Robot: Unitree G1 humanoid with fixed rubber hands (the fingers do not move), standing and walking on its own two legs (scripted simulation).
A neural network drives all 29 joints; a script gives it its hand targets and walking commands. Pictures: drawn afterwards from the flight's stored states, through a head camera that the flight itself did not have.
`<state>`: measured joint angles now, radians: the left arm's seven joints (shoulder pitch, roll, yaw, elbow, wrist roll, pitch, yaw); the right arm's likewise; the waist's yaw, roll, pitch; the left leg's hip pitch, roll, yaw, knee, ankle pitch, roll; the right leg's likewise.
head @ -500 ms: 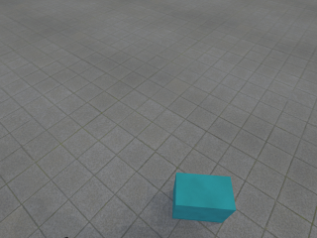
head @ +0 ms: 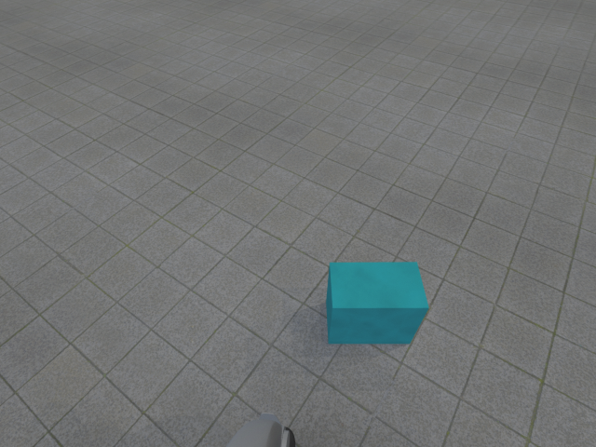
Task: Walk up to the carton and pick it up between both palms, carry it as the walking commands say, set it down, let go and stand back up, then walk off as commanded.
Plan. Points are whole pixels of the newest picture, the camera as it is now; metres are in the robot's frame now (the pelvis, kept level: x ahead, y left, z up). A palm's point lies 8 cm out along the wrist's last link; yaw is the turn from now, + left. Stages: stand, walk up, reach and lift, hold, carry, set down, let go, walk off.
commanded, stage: walk off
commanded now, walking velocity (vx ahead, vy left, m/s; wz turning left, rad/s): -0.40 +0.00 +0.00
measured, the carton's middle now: (371, 304) +0.68 -0.19 -0.63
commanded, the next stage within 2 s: stand in 1.58 s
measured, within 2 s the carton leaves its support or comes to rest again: neither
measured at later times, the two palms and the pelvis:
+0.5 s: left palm out of the picture -0.13 +0.34 -0.13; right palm out of the picture -0.14 -0.20 -0.07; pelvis -0.20 +0.08 +0.02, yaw +1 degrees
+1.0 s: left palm out of the picture -0.37 +0.33 -0.12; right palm out of the picture -0.37 -0.22 -0.12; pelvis -0.42 +0.06 +0.00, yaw -2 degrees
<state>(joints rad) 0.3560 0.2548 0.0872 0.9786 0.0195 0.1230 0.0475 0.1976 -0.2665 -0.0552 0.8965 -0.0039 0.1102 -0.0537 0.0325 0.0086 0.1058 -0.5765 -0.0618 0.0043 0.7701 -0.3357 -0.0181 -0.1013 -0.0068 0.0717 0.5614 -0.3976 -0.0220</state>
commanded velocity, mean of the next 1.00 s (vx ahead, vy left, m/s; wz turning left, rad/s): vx -0.40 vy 0.00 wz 0.00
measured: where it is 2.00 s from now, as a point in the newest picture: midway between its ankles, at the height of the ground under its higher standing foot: outside the picture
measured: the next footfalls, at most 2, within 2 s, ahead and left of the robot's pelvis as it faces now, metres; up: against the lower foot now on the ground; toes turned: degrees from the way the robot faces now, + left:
left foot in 0.26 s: -0.13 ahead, +0.15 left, +0.00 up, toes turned +1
right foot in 0.86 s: -0.34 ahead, -0.12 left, +0.00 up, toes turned +2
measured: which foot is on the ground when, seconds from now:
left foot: up 0.00-0.24, down 0.26-0.82, up 0.84-1.00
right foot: down 0.00-0.26, up 0.28-0.84, down 0.86-1.00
